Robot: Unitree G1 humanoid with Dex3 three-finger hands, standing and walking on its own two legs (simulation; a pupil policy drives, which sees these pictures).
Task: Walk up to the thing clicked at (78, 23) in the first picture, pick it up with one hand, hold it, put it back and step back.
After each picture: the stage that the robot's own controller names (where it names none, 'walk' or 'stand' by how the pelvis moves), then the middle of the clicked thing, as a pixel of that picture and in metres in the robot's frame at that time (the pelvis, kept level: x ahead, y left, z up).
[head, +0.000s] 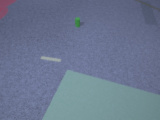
stand; (77, 22) +1.79 +0.11 -0.72
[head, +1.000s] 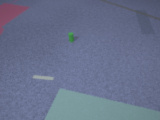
walk; (71, 37) +1.65 +0.32 -0.70
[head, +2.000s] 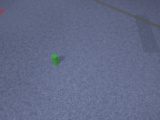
walk; (55, 59) +1.06 +0.40 -0.71
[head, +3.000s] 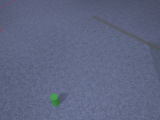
walk; (55, 100) +0.65 +0.31 -0.72
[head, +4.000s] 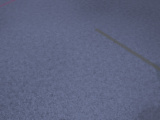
walk; out of the picture +0.42 +0.20 -0.69
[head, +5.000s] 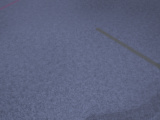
stand; out of the picture +0.36 +0.23 -0.72
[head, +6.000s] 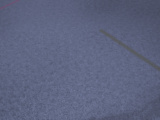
stand; out of the picture +0.35 +0.22 -0.72
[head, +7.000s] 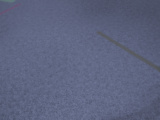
stand; out of the picture +0.36 +0.23 -0.73
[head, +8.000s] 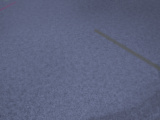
stand; out of the picture +0.34 +0.24 -0.73
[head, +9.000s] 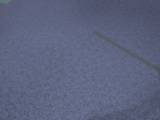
go down; out of the picture +0.33 +0.24 -0.73
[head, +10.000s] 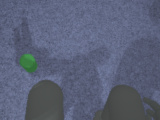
go down; (29, 63) +0.41 +0.25 -0.36
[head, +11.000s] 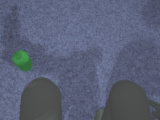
go down; (23, 61) +0.41 +0.26 -0.31
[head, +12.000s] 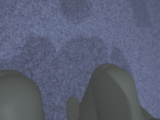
close in; out of the picture +0.40 +0.30 -0.22
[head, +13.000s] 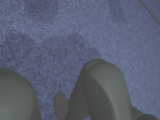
close; out of the picture +0.40 +0.31 -0.22
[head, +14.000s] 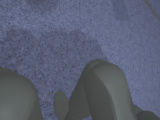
lift; out of the picture +0.38 +0.31 -0.23
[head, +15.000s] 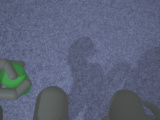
lift; (17, 80) +0.31 +0.24 -0.05
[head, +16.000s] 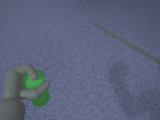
hold; (37, 89) +0.32 +0.17 +0.02
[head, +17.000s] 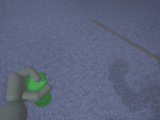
hold; (39, 90) +0.33 +0.17 +0.00
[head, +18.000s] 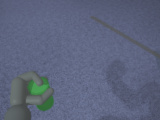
crouch; (42, 94) +0.32 +0.16 -0.03
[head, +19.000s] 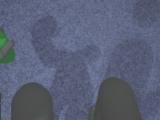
crouch; (0, 47) +0.44 +0.25 -0.11
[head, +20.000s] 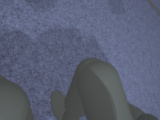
lower; out of the picture +0.41 +0.31 -0.22
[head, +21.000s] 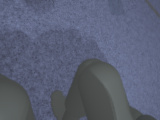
lower; out of the picture +0.40 +0.31 -0.22
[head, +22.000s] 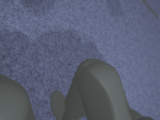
lower; out of the picture +0.40 +0.31 -0.22
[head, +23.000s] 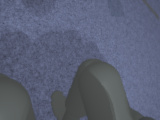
lower; out of the picture +0.40 +0.31 -0.22
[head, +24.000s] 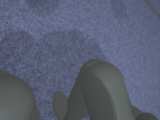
open; out of the picture +0.40 +0.30 -0.22
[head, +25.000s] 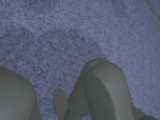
rise; out of the picture +0.39 +0.29 -0.23
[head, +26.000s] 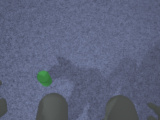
walk; (44, 79) +0.41 +0.22 -0.44
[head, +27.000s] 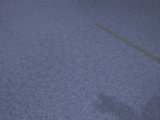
stand; out of the picture +0.35 +0.19 -0.66
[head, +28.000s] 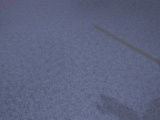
stand; out of the picture +0.36 +0.20 -0.67
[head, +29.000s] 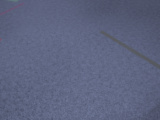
stand; out of the picture +0.37 +0.18 -0.71
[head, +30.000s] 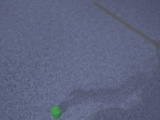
walk; (56, 112) +0.41 +0.15 -0.70
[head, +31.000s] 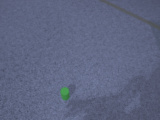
walk; (65, 94) +0.54 +0.15 -0.69
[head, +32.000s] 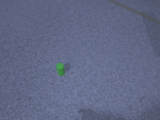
walk; (60, 69) +0.80 +0.24 -0.70
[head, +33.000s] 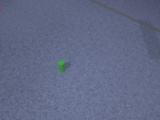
stand; (61, 66) +0.96 +0.23 -0.70
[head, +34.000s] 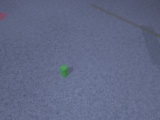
stand; (64, 71) +0.96 +0.23 -0.73
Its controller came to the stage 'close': yes
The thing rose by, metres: 0.70
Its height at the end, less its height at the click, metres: +0.00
